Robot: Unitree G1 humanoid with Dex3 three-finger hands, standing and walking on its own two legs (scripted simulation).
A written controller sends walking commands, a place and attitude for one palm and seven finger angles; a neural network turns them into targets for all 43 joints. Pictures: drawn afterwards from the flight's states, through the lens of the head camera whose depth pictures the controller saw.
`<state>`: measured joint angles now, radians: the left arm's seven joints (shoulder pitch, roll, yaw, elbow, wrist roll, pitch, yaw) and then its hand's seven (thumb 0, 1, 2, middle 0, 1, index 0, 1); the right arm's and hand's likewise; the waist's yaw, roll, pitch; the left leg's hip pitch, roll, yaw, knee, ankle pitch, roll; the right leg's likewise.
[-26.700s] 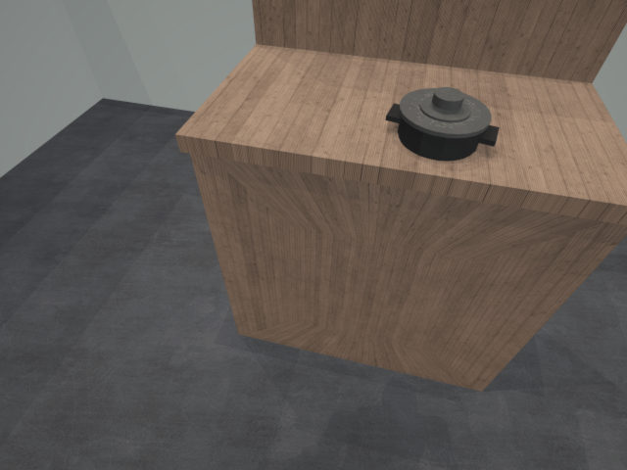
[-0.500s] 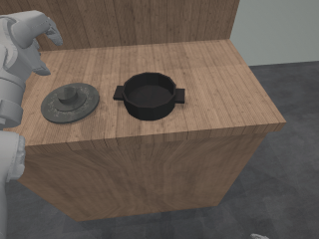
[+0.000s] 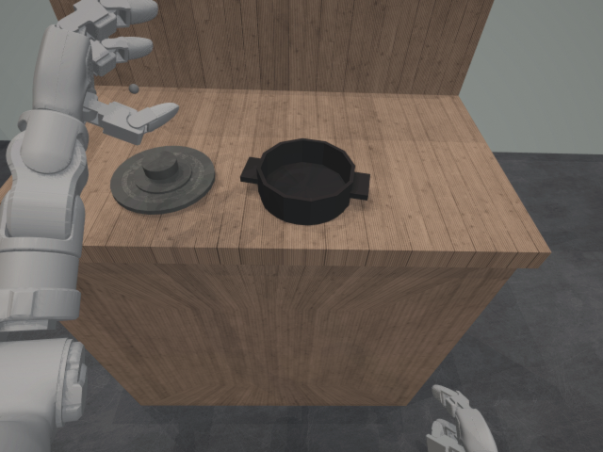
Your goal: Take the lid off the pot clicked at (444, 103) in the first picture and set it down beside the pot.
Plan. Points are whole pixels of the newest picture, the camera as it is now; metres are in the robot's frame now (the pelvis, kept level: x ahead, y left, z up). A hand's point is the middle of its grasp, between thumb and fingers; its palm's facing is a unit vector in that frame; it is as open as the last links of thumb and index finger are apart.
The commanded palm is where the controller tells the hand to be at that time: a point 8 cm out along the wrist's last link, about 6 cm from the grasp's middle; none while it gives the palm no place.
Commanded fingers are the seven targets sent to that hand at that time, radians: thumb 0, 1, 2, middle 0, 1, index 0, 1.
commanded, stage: draw the hand back to the body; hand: left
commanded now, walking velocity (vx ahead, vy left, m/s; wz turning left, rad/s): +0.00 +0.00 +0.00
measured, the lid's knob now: (160, 165) +0.49 +0.28 +0.10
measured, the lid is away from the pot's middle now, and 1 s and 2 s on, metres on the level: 0.23 0.23 0.23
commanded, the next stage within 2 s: step back with the hand held close in 1.58 s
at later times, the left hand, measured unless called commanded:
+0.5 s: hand (116, 111) +0.33 +0.22 +0.30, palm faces +0.45 -0.87 -0.18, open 9.1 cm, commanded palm +0.28 +0.26 +0.30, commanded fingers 0.00 0.63 0.92 -0.28 -0.35 -0.28 -0.35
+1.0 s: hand (73, 177) +0.24 +0.21 +0.30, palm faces +0.49 -0.85 -0.18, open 7.5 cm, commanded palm +0.19 +0.24 +0.29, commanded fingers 0.00 0.90 0.90 -0.20 -0.30 -0.20 -0.30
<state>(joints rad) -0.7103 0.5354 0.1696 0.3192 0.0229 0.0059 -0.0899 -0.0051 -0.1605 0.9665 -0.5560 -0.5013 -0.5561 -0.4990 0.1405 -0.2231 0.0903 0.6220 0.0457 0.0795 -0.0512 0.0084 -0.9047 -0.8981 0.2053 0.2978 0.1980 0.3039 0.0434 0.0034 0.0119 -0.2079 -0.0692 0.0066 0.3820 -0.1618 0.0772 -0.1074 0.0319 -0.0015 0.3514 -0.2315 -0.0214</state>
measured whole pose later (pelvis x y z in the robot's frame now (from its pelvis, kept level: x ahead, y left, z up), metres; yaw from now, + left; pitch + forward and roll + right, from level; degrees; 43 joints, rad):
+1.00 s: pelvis +0.00 -0.05 +0.00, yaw -1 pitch -6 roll +0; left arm -0.05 0.42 0.42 -0.34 -0.15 -0.06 0.08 0.01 0.87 0.90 -0.21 -0.31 -0.22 -0.31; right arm 0.11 -0.23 0.05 0.70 0.02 -0.02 -0.06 0.01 -0.90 -0.90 0.21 0.30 0.20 0.30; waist 0.07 0.06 0.00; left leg -0.12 0.00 0.00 0.40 -0.19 0.01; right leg 0.00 0.10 0.00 0.33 -0.23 -0.08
